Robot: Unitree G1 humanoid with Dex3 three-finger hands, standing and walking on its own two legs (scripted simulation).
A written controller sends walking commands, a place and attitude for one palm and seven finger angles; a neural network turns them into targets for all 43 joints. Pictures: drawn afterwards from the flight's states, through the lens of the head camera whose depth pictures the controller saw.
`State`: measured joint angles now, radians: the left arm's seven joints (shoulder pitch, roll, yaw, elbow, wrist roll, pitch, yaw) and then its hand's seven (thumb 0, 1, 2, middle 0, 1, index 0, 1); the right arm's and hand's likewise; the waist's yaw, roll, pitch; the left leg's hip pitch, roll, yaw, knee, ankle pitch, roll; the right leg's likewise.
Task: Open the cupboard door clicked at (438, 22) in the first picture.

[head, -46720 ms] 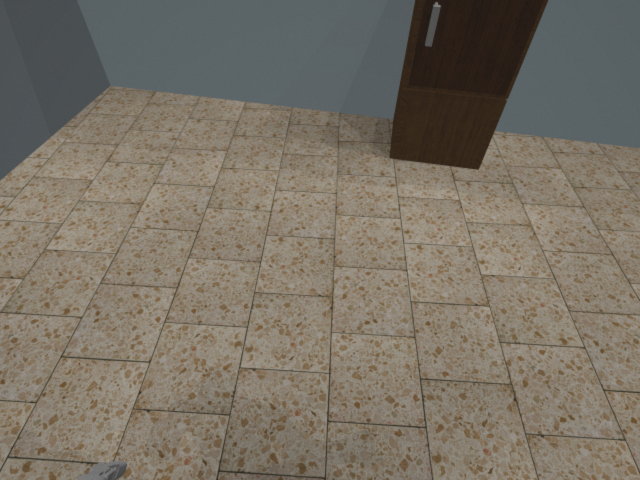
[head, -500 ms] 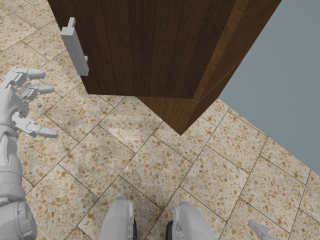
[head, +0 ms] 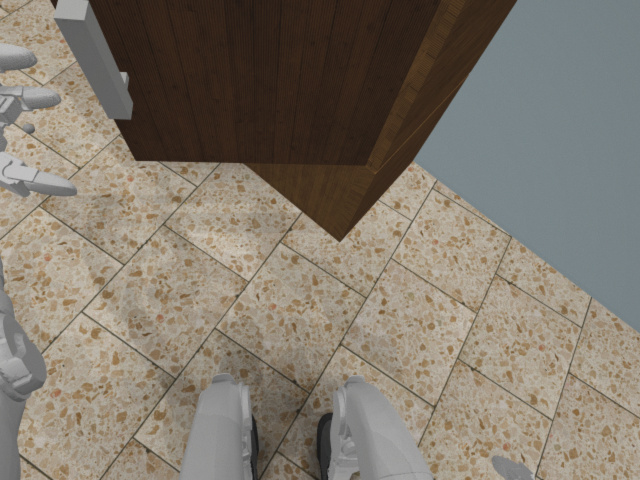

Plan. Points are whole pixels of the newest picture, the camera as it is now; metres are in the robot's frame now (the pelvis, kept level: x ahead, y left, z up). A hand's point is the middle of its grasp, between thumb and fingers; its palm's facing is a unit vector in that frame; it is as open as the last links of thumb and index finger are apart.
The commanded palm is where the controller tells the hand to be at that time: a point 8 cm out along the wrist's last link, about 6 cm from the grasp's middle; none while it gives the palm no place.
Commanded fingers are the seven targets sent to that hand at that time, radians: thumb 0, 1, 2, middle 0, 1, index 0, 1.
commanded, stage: move the hooked fingers beside the handle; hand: left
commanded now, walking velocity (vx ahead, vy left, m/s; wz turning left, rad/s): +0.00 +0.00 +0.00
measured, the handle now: (102, 53) +0.59 +0.24 +0.06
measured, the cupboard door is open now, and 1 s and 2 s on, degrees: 44 44 44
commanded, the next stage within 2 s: slide the fingers in behind the handle in 1.12 s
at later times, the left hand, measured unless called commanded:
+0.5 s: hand (33, 86) +0.54 +0.31 +0.05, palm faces +0.04 -1.00 -0.03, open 13.9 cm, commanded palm +0.54 +0.32 +0.05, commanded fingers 0.00 -0.50 0.30 -0.30 -1.20 -0.30 -1.20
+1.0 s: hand (18, 92) +0.53 +0.32 +0.06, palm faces +0.05 -1.00 -0.01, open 14.0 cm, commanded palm +0.53 +0.33 +0.05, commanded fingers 0.00 -0.50 0.30 -0.30 -1.20 -0.30 -1.20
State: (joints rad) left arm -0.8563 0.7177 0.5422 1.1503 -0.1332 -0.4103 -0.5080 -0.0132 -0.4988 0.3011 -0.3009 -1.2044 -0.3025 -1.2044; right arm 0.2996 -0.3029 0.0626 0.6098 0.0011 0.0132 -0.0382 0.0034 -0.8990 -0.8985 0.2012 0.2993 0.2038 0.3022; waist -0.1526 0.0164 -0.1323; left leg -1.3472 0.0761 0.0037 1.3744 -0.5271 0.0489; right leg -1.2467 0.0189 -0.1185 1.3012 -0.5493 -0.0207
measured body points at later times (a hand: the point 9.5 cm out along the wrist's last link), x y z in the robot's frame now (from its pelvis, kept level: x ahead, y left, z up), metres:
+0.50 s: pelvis +0.00 +0.00 -0.02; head +0.21 +0.06 +0.38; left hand +0.54 +0.36 +0.06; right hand +0.00 -0.27 -0.10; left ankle +0.05 +0.09 -0.60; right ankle +0.03 -0.12 -0.60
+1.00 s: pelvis +0.01 +0.01 +0.00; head +0.20 +0.08 +0.40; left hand +0.52 +0.37 +0.06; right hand +0.03 -0.26 -0.09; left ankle +0.05 +0.09 -0.60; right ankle +0.03 -0.12 -0.60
